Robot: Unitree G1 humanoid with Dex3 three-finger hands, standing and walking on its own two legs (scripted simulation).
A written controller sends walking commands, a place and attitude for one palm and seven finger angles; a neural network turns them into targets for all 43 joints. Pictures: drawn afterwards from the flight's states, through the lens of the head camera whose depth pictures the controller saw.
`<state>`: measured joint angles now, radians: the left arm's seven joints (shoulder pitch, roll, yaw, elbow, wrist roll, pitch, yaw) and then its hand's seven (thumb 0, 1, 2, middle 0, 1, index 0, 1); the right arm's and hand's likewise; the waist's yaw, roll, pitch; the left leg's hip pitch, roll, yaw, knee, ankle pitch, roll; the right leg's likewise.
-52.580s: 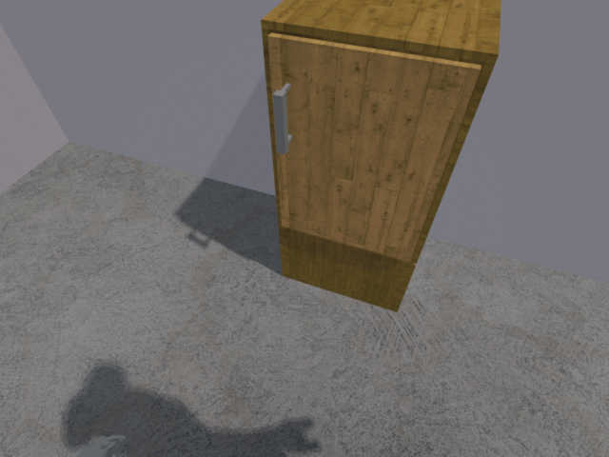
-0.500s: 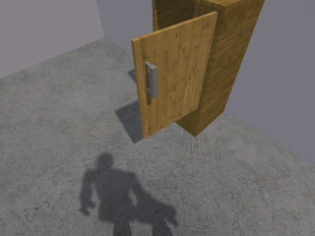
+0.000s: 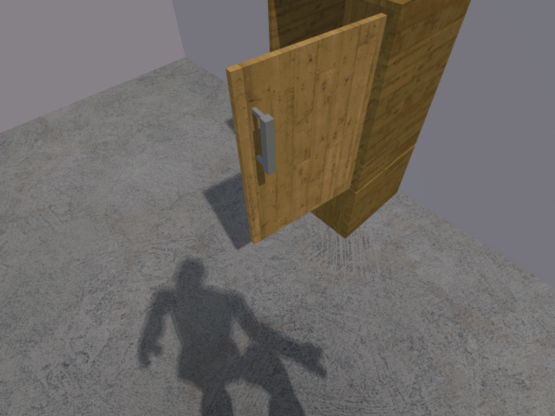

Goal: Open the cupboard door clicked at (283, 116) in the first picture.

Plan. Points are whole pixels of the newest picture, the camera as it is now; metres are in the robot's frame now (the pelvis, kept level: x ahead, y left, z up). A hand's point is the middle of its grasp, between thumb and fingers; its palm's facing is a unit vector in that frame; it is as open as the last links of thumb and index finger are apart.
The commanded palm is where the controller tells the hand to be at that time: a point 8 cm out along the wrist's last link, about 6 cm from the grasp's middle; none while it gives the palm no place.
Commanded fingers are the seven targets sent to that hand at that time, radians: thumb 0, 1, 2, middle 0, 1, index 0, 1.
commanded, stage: look to check the result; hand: left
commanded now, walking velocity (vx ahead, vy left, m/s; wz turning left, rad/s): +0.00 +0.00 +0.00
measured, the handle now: (263, 141) +0.66 +0.07 -0.02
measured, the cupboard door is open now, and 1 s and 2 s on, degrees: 82 82 82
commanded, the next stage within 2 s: stand and wait in 0.14 s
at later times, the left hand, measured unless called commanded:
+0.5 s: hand out of the picture +0.10 +0.23 -0.15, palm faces -0.04 -0.94 -0.34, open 7.4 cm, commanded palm none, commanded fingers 0.00 0.90 0.90 -0.20 -0.30 -0.20 -0.30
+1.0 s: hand out of the picture +0.10 +0.23 -0.16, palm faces -0.04 -0.94 -0.33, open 7.4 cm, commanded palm none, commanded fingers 0.00 0.90 0.90 -0.20 -0.30 -0.20 -0.30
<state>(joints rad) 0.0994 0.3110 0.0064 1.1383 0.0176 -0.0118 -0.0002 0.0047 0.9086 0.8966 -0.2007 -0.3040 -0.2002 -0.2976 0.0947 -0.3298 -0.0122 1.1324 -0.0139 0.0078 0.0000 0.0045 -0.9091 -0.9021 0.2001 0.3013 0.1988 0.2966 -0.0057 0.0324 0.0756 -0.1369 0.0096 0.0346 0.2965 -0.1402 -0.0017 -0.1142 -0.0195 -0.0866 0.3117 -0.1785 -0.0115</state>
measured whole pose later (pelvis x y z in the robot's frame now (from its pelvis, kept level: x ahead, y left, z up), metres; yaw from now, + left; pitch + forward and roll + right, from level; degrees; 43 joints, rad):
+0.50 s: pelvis +0.02 -0.01 +0.00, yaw +0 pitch -1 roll +0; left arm 0.09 0.31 0.00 1.12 0.02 -0.02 0.00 0.00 0.91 0.90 -0.20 -0.30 -0.20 -0.30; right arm 0.10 -0.33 -0.01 1.13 -0.01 0.00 0.00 0.00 -0.91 -0.90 0.20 0.30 0.20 0.30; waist -0.01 0.03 0.06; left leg -0.10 0.02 0.04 0.28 -0.16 -0.01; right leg -0.08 -0.01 -0.08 0.29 -0.20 -0.02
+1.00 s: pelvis +0.03 -0.01 +0.00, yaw -1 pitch -1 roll +0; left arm 0.10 0.30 0.00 1.13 0.01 -0.01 0.01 0.00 0.91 0.90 -0.20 -0.30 -0.20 -0.30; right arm 0.12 -0.32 -0.01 1.13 -0.01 0.00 -0.01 0.00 -0.91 -0.90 0.20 0.30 0.20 0.30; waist -0.01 0.02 0.06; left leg -0.09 0.02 0.04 0.27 -0.17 -0.02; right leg -0.07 -0.01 -0.08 0.28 -0.20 -0.02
